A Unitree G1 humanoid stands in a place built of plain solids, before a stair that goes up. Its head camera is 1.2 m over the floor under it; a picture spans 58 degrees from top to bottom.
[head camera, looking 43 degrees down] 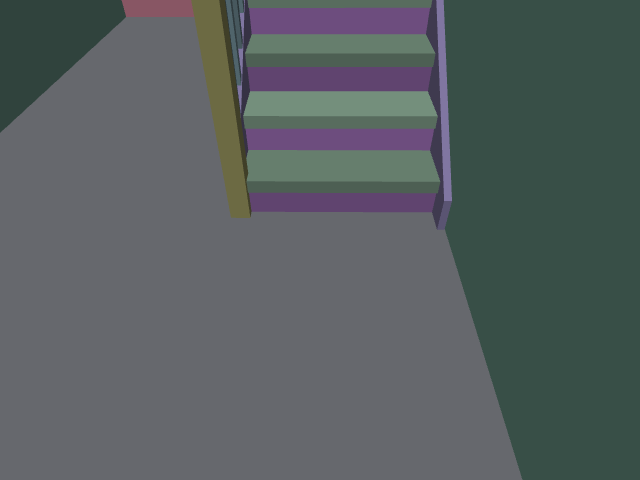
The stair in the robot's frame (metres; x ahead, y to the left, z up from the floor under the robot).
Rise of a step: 0.18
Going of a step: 0.22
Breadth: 0.81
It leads straight ahead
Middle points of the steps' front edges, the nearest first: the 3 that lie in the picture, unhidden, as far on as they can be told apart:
1.45 -0.10 0.17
1.67 -0.08 0.35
1.89 -0.09 0.52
